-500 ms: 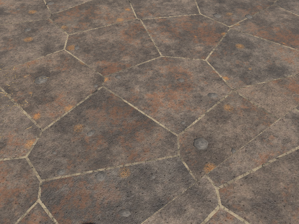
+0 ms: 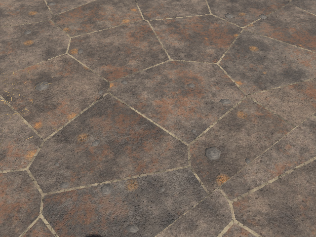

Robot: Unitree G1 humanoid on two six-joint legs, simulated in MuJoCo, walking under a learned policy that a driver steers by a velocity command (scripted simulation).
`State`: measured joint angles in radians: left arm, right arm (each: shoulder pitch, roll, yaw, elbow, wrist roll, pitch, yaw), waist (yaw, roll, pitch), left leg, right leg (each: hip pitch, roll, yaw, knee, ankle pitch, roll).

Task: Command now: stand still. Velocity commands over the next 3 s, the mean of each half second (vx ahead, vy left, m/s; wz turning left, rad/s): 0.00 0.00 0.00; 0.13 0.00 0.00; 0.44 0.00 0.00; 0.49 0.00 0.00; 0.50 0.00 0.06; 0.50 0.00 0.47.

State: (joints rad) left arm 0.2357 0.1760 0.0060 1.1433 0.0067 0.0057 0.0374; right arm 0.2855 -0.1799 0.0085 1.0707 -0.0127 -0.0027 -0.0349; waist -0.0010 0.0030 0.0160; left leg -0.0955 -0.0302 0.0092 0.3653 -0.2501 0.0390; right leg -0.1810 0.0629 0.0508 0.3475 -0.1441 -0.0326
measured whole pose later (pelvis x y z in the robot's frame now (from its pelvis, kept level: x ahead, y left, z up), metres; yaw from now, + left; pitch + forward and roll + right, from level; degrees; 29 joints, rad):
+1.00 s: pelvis +0.08 -0.01 -0.01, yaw +0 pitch +1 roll +0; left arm 0.24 0.18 0.02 1.07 0.02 -0.04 -0.01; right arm 0.51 -0.18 -0.04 1.15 -0.03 -0.04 -0.03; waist -0.05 0.03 -0.02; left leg 0.01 -0.04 0.00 0.32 -0.34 0.05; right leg -0.40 -0.02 -0.06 0.72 -0.35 -0.05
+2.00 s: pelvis +0.58 -0.05 -0.03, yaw +1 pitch +0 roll +1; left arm 0.02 0.22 0.06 0.90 0.04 -0.03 -0.04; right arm 0.55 -0.20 -0.03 1.05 -0.05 -0.12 -0.02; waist -0.09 -0.03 0.06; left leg 0.15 -0.08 0.06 0.30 -0.44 0.07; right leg -0.68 -0.09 -0.01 0.81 0.09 -0.07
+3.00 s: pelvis +1.17 -0.05 -0.15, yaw +19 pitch +1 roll +0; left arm 0.08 0.25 0.05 0.82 0.04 -0.03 -0.01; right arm 0.39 -0.24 -0.08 0.95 0.00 -0.05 0.01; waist -0.06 -0.04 0.04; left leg -0.11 -0.13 -0.09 0.30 -0.21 0.12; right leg -0.66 -0.11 0.04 0.85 -0.13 0.05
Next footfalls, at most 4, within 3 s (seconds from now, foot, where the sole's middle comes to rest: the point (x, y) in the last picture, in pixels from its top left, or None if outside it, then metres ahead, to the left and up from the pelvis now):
1.06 right None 0.20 -0.12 -0.78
1.50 left None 0.44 0.02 -0.78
2.18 right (200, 178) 0.91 -0.20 -0.93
2.68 left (162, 142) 1.15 0.00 -0.93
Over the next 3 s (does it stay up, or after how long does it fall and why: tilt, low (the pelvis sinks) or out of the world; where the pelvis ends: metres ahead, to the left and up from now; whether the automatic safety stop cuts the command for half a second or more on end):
stays up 1.17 -0.05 -0.15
